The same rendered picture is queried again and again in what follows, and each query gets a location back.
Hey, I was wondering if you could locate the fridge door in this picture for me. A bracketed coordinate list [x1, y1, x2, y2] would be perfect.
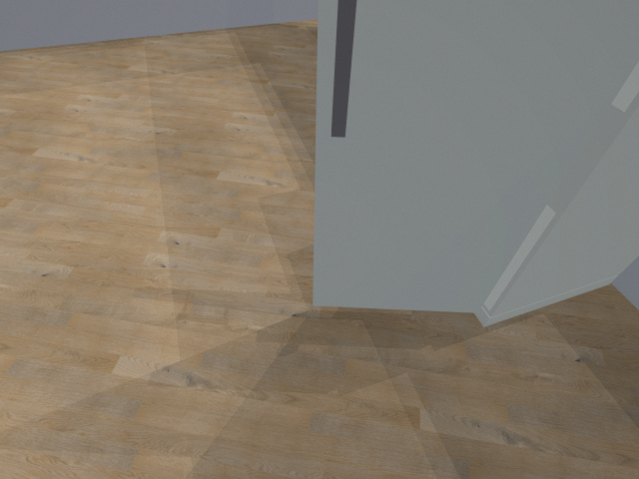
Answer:
[313, 0, 639, 313]

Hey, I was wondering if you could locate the handle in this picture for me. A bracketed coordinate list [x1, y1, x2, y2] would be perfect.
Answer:
[331, 0, 356, 138]

